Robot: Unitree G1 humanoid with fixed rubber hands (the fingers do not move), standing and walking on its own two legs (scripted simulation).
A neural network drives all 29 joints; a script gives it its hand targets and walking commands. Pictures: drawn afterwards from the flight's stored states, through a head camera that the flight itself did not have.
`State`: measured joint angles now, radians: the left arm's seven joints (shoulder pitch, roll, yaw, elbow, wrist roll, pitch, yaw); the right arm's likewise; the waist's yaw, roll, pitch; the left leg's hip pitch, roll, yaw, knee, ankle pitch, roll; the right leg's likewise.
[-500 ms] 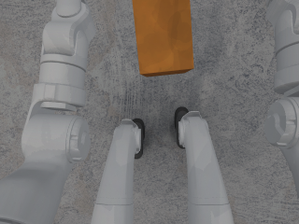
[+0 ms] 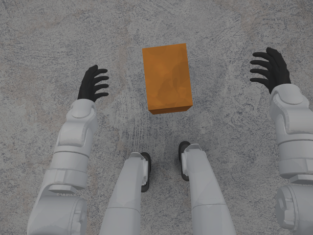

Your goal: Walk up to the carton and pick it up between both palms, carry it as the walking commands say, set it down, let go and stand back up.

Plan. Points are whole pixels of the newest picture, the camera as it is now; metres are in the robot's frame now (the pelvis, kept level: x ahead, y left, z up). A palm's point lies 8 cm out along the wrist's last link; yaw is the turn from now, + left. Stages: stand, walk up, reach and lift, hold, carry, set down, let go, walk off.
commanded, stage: let go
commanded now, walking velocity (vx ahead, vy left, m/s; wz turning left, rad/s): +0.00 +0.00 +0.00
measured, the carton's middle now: (167, 83) +0.54 -0.03 -0.56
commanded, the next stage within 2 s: stand in 1.04 s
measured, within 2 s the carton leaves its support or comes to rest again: neither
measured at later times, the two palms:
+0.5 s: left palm (40, 166) +0.27 +0.23 -0.03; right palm (299, 158) +0.26 -0.24 -0.01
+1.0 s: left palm (26, 180) +0.25 +0.24 +0.00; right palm (305, 180) +0.23 -0.23 +0.01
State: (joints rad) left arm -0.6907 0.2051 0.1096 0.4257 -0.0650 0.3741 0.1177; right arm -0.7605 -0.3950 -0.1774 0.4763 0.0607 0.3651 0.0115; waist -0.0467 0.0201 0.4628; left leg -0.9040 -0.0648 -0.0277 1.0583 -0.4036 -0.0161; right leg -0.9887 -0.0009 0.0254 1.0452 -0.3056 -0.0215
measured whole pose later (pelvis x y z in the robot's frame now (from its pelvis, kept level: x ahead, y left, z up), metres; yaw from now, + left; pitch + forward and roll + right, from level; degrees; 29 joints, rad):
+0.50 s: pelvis +0.08 +0.02 +0.06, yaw -1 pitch +4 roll -1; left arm 0.12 0.17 0.04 0.46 -0.02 0.12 -0.01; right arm 0.06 -0.26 -0.10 0.44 0.06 0.12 0.09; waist -0.05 0.02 0.14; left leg -0.38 -0.04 -0.04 0.70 -0.39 0.02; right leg -0.45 0.01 0.03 0.67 -0.28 0.00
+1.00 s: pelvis +0.09 +0.03 +0.07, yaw -1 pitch -5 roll -1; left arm 0.24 0.17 0.02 0.44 0.00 0.15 -0.04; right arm 0.20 -0.26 -0.08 0.43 0.05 0.15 0.08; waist -0.05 0.03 0.11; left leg -0.14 -0.04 -0.04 0.60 -0.37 0.04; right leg -0.20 0.01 0.03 0.56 -0.27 0.01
